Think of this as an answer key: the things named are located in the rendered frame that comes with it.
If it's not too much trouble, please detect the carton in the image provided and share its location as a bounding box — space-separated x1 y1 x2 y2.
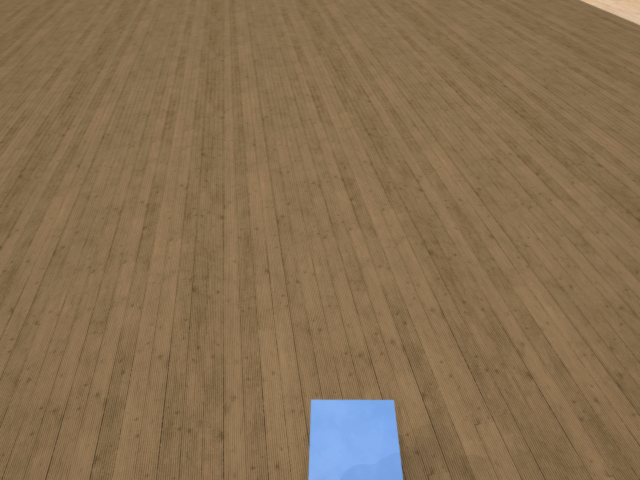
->
308 400 403 480

